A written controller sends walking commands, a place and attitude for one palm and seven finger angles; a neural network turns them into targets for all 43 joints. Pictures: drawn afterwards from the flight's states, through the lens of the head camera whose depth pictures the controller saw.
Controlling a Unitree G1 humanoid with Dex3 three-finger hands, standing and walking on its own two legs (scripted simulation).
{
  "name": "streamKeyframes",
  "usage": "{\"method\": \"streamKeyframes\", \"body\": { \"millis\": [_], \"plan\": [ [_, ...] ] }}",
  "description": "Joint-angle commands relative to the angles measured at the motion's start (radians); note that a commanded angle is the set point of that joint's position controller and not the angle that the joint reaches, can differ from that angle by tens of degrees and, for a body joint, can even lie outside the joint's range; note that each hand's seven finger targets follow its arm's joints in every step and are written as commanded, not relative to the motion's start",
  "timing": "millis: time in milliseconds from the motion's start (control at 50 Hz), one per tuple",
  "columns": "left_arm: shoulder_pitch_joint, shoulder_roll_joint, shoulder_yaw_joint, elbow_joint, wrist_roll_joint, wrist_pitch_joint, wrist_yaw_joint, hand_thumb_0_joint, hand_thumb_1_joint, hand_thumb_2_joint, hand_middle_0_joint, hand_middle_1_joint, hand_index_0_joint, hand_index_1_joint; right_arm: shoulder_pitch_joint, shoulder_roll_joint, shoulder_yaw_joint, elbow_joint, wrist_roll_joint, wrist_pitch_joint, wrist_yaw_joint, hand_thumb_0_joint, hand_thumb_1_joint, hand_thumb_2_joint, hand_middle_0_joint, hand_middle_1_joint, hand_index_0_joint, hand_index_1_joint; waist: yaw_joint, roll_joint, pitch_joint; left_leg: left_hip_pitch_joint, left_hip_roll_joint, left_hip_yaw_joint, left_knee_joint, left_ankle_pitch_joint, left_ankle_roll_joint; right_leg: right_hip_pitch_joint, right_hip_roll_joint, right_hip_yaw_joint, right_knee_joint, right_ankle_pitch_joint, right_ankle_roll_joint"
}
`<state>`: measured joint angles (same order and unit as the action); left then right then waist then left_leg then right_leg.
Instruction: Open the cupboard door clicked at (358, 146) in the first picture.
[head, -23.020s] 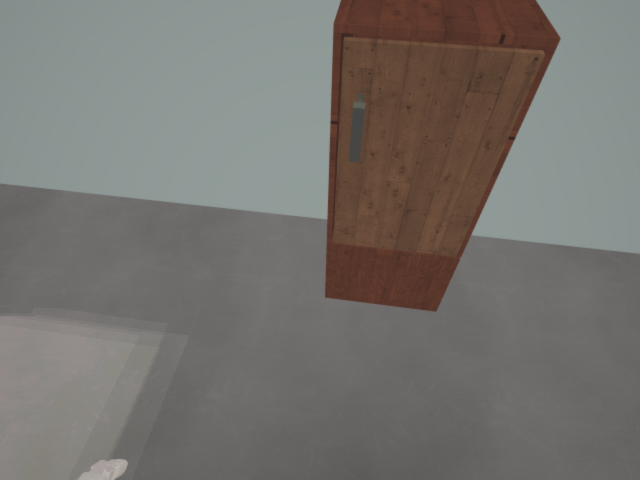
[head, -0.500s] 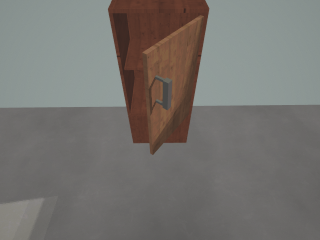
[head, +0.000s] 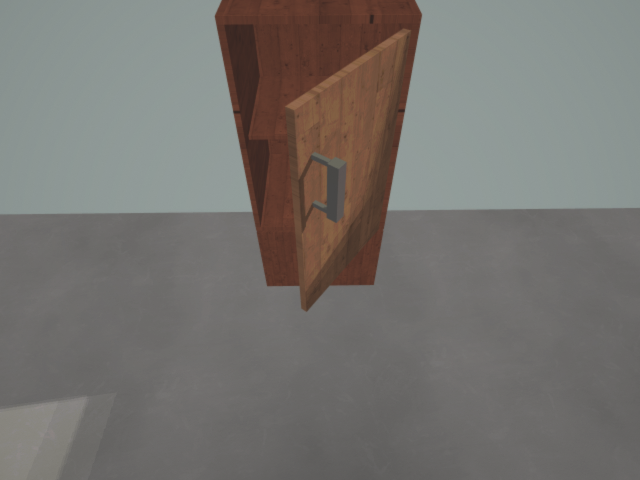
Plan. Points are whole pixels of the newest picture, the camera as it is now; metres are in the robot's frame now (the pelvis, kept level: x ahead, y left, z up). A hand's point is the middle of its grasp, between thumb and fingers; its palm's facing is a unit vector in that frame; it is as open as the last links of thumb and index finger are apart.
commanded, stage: walk to a spot facing it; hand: left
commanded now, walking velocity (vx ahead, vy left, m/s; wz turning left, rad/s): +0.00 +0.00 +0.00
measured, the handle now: (326, 187) +0.60 +0.03 -0.01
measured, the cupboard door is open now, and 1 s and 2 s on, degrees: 53 53 53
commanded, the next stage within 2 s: none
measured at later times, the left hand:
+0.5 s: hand out of the picture +0.04 +0.19 -0.19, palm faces -0.09 -0.97 -0.23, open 7.3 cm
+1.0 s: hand out of the picture +0.14 +0.15 -0.17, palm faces -0.37 -0.90 -0.24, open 7.3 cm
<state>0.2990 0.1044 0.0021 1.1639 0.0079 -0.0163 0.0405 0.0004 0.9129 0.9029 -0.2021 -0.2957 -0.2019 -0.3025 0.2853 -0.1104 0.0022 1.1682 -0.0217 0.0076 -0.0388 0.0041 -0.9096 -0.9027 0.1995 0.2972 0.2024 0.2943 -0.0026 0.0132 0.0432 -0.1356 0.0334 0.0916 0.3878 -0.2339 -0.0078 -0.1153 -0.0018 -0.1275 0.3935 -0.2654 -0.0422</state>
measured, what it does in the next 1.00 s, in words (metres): lifts its left foot, turning right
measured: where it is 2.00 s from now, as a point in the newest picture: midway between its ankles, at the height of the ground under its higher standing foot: outside the picture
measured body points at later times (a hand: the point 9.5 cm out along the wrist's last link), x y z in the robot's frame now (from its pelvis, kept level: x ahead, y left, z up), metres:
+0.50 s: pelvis -0.01 +0.00 -0.01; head +0.04 -0.01 +0.43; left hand +0.04 +0.24 -0.17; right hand -0.02 -0.24 -0.17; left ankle -0.02 +0.12 -0.74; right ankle -0.04 -0.08 -0.73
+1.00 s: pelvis +0.02 -0.01 -0.01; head +0.08 -0.04 +0.44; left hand +0.16 +0.20 -0.16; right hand +0.05 -0.30 -0.14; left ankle +0.07 +0.12 -0.71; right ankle -0.03 -0.10 -0.74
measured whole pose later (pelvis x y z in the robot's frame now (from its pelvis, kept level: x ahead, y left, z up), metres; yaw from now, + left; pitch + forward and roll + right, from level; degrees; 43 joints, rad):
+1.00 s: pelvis +0.02 -0.01 -0.01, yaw -27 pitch +2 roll +1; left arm 0.22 0.21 0.07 0.92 0.03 0.04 0.01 0.00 0.91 0.90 -0.21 -0.30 -0.21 -0.30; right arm 0.02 -0.21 -0.05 0.87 0.00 0.04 -0.03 0.00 -0.91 -0.90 0.20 0.30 0.20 0.29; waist 0.05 -0.02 0.12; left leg -0.41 0.01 -0.02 0.82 -0.43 -0.05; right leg -0.28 0.10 0.17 0.51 -0.25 -0.04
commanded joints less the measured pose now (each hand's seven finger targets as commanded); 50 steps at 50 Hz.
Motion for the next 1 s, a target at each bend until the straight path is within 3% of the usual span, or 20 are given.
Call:
{"method": "streamKeyframes", "body": {
  "millis": [0, 100, 260, 340, 400, 440, 460, 480, 520, 560, 580, 600, 620, 640, 660, 680, 740, 900, 960, 980],
  "plan": [
    [0.097, 0.092, 0.018, -0.008, -0.002, -0.010, 0.006, 0.000, 0.900, 0.900, -0.200, -0.300, -0.200, -0.300, 0.091, -0.072, -0.005, -0.010, 0.000, -0.008, -0.008, 0.000, -0.900, -0.900, 0.200, 0.300, 0.200, 0.300, -0.002, -0.016, 0.055, -0.019, 0.081, -0.080, -0.055, 0.172, 0.031, -0.041, -0.124, 0.116, -0.085, 0.204, 0.003],
    [0.096, 0.098, 0.020, -0.011, -0.003, -0.012, 0.005, 0.000, 0.900, 0.900, -0.200, -0.300, -0.200, -0.300, 0.088, -0.074, -0.006, -0.010, 0.000, -0.011, -0.008, 0.000, -0.900, -0.900, 0.200, 0.300, 0.200, 0.300, 0.000, -0.016, 0.030, -0.006, 0.081, -0.079, -0.055, 0.195, 0.032, -0.022, -0.128, 0.115, -0.080, 0.243, 0.002],
    [0.039, 0.159, 0.079, -0.082, 0.012, 0.031, -0.009, 0.000, 0.900, 0.900, -0.200, -0.300, -0.200, -0.300, 0.044, -0.126, -0.053, -0.077, 0.002, 0.022, -0.022, 0.000, -0.900, -0.900, 0.200, 0.300, 0.200, 0.300, -0.007, -0.047, 0.019, -0.035, 0.107, 0.017, 0.081, 0.073, 0.016, -0.116, -0.136, 0.201, 0.010, 0.305, -0.030],
    [-0.004, 0.177, 0.097, -0.129, 0.014, 0.041, -0.019, 0.000, 0.900, 0.900, -0.200, -0.300, -0.200, -0.300, 0.025, -0.144, -0.069, -0.122, 0.000, 0.021, -0.024, 0.000, -0.900, -0.900, 0.200, 0.300, 0.200, 0.300, -0.013, -0.022, 0.007, -0.019, 0.131, 0.014, 0.097, 0.050, 0.019, -0.186, -0.117, 0.240, 0.057, 0.288, -0.037],
    [-0.048, 0.160, 0.100, -0.175, 0.016, 0.048, -0.031, 0.000, 0.900, 0.900, -0.200, -0.300, -0.200, -0.300, 0.028, -0.200, -0.083, -0.150, -0.006, 0.016, -0.026, 0.000, -0.900, -0.900, 0.200, 0.300, 0.200, 0.300, -0.018, 0.114, 0.001, 0.023, 0.255, -0.091, 0.001, 0.057, 0.079, -0.291, -0.029, 0.170, 0.219, 0.163, 0.000],
    [-0.104, 0.145, 0.101, -0.215, 0.020, 0.059, -0.042, 0.000, 0.900, 0.900, -0.200, -0.300, -0.200, -0.300, 0.042, -0.235, -0.091, -0.169, -0.015, 0.008, -0.025, 0.000, -0.900, -0.900, 0.200, 0.300, 0.200, 0.300, -0.032, 0.220, 0.012, 0.012, 0.404, -0.177, -0.107, 0.112, 0.172, -0.373, -0.002, 0.101, 0.505, -0.232, 0.024],
    [-0.125, 0.141, 0.104, -0.230, 0.021, 0.060, -0.045, 0.000, 0.900, 0.900, -0.200, -0.300, -0.200, -0.300, 0.035, -0.236, -0.087, -0.182, -0.017, 0.005, -0.024, 0.000, -0.900, -0.900, 0.200, 0.300, 0.200, 0.300, -0.029, 0.183, 0.010, 0.009, 0.426, -0.181, -0.108, 0.127, 0.196, -0.390, -0.027, 0.126, 0.579, -0.280, 0.025],
    [-0.133, 0.139, 0.105, -0.239, 0.020, 0.056, -0.050, 0.000, 0.900, 0.900, -0.200, -0.300, -0.200, -0.300, 0.002, -0.245, -0.086, -0.197, -0.022, 0.000, -0.023, 0.000, -0.900, -0.900, 0.200, 0.300, 0.200, 0.300, -0.014, 0.143, 0.007, -0.001, 0.418, -0.150, -0.081, 0.207, 0.192, -0.381, -0.044, 0.141, 0.565, -0.278, 0.024],
    [-0.103, 0.129, 0.100, -0.241, 0.016, 0.051, -0.057, 0.000, 0.900, 0.900, -0.200, -0.300, -0.200, -0.300, -0.054, -0.265, -0.089, -0.223, -0.026, 0.000, -0.018, 0.000, -0.900, -0.900, 0.200, 0.300, 0.200, 0.300, 0.012, 0.132, -0.016, -0.001, 0.371, -0.035, -0.004, 0.324, 0.145, -0.292, -0.048, 0.097, 0.440, -0.244, 0.027],
    [-0.024, 0.155, 0.106, -0.224, 0.017, 0.044, -0.058, 0.000, 0.900, 0.900, -0.200, -0.300, -0.200, -0.300, -0.082, -0.276, -0.094, -0.241, -0.018, 0.008, -0.010, 0.000, -0.900, -0.900, 0.200, 0.300, 0.200, 0.300, 0.052, 0.066, -0.051, -0.031, 0.308, 0.055, 0.144, 0.287, 0.076, -0.153, -0.021, 0.050, 0.225, -0.043, 0.031],
    [0.029, 0.206, 0.116, -0.212, 0.020, 0.039, -0.054, 0.000, 0.900, 0.900, -0.200, -0.300, -0.200, -0.300, -0.105, -0.265, -0.096, -0.259, -0.007, 0.013, -0.006, 0.000, -0.900, -0.900, 0.200, 0.300, 0.200, 0.300, 0.085, -0.059, -0.051, -0.126, 0.236, 0.104, 0.294, 0.146, 0.027, -0.049, -0.046, 0.110, 0.071, 0.148, 0.018],
    [0.054, 0.324, 0.139, -0.212, 0.030, 0.027, -0.038, 0.000, 0.900, 0.900, -0.200, -0.300, -0.200, -0.300, -0.116, -0.197, -0.084, -0.303, 0.006, 0.017, 0.003, 0.000, -0.900, -0.900, 0.200, 0.300, 0.200, 0.300, 0.093, -0.377, -0.049, -0.382, 0.076, 0.162, 0.544, -0.275, -0.039, 0.074, -0.299, 0.524, -0.054, 0.399, -0.089],
    [0.092, 0.361, 0.134, -0.211, 0.011, 0.028, -0.030, 0.000, 0.900, 0.900, -0.200, -0.300, -0.200, -0.300, -0.166, -0.219, -0.083, -0.327, 0.007, 0.029, 0.007, 0.000, -0.900, -0.900, 0.200, 0.300, 0.200, 0.300, 0.120, -0.302, -0.042, -0.413, 0.035, 0.006, 0.707, -0.445, -0.043, 0.012, -0.376, 0.619, -0.073, 0.456, -0.189],
    [0.052, 0.336, 0.134, -0.226, 0.014, 0.030, -0.021, 0.000, 0.900, 0.900, -0.200, -0.300, -0.200, -0.300, -0.214, -0.205, -0.087, -0.328, 0.007, 0.033, 0.007, 0.000, -0.900, -0.900, 0.200, 0.300, 0.200, 0.300, 0.098, -0.246, -0.017, -0.460, 0.041, -0.075, 0.790, -0.386, -0.036, -0.013, -0.323, 0.642, -0.073, 0.378, -0.198],
    [-0.004, 0.314, 0.131, -0.245, 0.014, 0.033, -0.014, 0.000, 0.900, 0.900, -0.200, -0.300, -0.200, -0.300, -0.211, -0.208, -0.091, -0.329, 0.007, 0.033, 0.007, 0.000, -0.900, -0.900, 0.200, 0.300, 0.200, 0.300, 0.070, -0.196, -0.015, -0.484, 0.055, -0.106, 0.818, -0.311, -0.039, -0.005, -0.299, 0.615, -0.048, 0.349, -0.187],
    [-0.043, 0.298, 0.125, -0.263, 0.014, 0.029, -0.011, 0.000, 0.900, 0.900, -0.200, -0.300, -0.200, -0.300, -0.191, -0.202, -0.085, -0.321, 0.006, 0.030, 0.010, 0.000, -0.900, -0.900, 0.200, 0.300, 0.200, 0.300, 0.044, -0.160, -0.051, -0.472, 0.060, -0.115, 0.813, -0.251, -0.045, 0.018, -0.267, 0.547, -0.028, 0.362, -0.178],
    [-0.046, 0.290, 0.120, -0.279, 0.014, 0.023, -0.012, 0.000, 0.900, 0.900, -0.200, -0.300, -0.200, -0.300, -0.190, -0.186, -0.077, -0.321, 0.009, 0.029, 0.008, 0.000, -0.900, -0.900, 0.200, 0.300, 0.200, 0.300, 0.034, -0.099, -0.114, -0.411, 0.033, -0.100, 0.715, -0.211, -0.057, 0.055, -0.211, 0.476, 0.012, 0.525, -0.161],
    [-0.017, 0.310, 0.132, -0.297, 0.021, 0.031, -0.017, 0.000, 0.900, 0.900, -0.200, -0.300, -0.200, -0.300, -0.242, -0.179, -0.074, -0.367, 0.021, 0.014, 0.000, 0.000, -0.900, -0.900, 0.200, 0.300, 0.200, 0.300, 0.049, -0.145, -0.113, -0.353, -0.017, -0.105, 0.484, -0.213, -0.052, 0.069, -0.182, 0.546, 0.036, 0.628, -0.167],
    [-0.051, 0.311, 0.133, -0.312, 0.021, 0.037, -0.020, 0.000, 0.900, 0.900, -0.200, -0.300, -0.200, -0.300, -0.208, -0.184, -0.074, -0.370, 0.025, 0.008, -0.003, 0.000, -0.900, -0.900, 0.200, 0.300, 0.200, 0.300, 0.026, -0.143, -0.106, -0.234, -0.031, -0.109, 0.333, -0.169, -0.043, -0.028, -0.160, 0.574, 0.060, 0.590, -0.139],
    [-0.080, 0.309, 0.132, -0.322, 0.016, 0.038, -0.021, 0.000, 0.900, 0.900, -0.200, -0.300, -0.200, -0.300, -0.157, -0.186, -0.073, -0.360, 0.025, 0.004, -0.006, 0.000, -0.900, -0.900, 0.200, 0.300, 0.200, 0.300, -0.003, -0.138, -0.115, -0.166, -0.030, -0.113, 0.237, -0.108, -0.037, -0.063, -0.143, 0.560, 0.078, 0.547, -0.117]
  ]
}}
